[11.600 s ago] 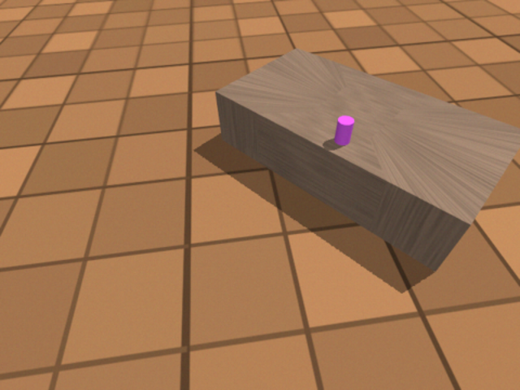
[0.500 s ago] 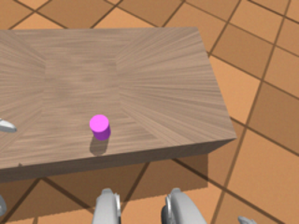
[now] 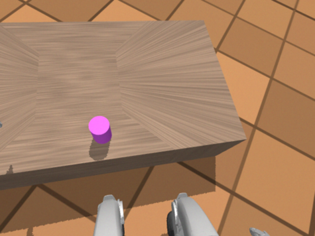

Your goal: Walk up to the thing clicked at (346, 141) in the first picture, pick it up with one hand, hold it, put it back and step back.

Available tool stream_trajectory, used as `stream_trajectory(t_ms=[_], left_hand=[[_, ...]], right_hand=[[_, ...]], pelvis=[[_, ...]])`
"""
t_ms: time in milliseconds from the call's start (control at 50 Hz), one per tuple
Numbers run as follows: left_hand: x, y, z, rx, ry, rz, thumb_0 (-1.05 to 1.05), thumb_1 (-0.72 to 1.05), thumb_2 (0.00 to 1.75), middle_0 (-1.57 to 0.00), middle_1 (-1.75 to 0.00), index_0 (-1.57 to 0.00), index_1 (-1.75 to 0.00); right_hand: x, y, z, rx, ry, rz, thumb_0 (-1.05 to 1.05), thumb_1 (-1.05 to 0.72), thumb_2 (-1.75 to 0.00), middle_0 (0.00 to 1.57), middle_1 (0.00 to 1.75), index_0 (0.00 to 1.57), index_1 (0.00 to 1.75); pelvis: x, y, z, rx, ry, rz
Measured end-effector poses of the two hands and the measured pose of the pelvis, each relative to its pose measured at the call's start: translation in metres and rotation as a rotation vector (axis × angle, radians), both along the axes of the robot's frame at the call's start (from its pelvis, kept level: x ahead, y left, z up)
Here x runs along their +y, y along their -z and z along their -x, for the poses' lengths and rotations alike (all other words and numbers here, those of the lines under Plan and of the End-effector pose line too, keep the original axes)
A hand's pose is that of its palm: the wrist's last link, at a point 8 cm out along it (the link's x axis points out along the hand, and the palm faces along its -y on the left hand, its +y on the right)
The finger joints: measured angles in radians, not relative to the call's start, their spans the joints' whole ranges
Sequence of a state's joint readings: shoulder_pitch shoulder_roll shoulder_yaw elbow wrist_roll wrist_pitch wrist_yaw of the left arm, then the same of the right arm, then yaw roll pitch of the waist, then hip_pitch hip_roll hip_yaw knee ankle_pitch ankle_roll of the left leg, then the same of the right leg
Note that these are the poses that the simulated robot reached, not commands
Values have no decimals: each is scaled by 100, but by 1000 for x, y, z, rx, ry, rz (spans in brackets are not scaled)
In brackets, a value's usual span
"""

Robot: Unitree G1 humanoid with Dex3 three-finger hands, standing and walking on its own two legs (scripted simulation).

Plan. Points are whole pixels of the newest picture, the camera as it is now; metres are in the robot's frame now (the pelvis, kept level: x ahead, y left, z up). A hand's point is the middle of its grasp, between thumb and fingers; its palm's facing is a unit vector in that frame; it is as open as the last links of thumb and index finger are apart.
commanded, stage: go down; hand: left
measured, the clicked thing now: (101, 130) +0.47 +0.15 -0.27
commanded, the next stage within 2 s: none
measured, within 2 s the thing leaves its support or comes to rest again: neither
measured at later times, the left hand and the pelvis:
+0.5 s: hand out of the picture +0.44 +0.35 +0.04, palm faces +0.09 -1.00 -0.04, open 17.2 cm; pelvis +0.00 +0.00 +0.00, yaw +0 degrees
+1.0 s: hand out of the picture +0.43 +0.35 +0.03, palm faces +0.08 -1.00 -0.02, open 17.2 cm; pelvis +0.00 -0.01 -0.01, yaw +0 degrees
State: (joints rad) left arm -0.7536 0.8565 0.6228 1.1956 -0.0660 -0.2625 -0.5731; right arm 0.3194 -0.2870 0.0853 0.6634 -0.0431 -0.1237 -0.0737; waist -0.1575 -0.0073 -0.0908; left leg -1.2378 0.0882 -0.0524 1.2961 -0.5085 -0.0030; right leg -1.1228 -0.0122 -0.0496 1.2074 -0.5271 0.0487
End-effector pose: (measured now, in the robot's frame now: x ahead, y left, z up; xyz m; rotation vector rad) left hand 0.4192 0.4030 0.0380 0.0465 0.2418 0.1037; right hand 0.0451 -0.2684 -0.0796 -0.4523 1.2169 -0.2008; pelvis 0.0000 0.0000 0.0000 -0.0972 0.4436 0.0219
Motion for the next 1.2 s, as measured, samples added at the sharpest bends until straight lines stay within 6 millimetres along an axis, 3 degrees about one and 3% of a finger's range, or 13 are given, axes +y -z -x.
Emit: stream_trajectory(t_ms=[1200], left_hand=[[1, -5, 13, -121, 23, 34, -1, -45, 6, -5, -5, -4, -5]], right_hand=[[-3, 13, -24, -58, -36, 2, 0, -91, -90, 21, 30, 21, 30]], pelvis=[[-6, 9, 1, 11, -5, -2]])
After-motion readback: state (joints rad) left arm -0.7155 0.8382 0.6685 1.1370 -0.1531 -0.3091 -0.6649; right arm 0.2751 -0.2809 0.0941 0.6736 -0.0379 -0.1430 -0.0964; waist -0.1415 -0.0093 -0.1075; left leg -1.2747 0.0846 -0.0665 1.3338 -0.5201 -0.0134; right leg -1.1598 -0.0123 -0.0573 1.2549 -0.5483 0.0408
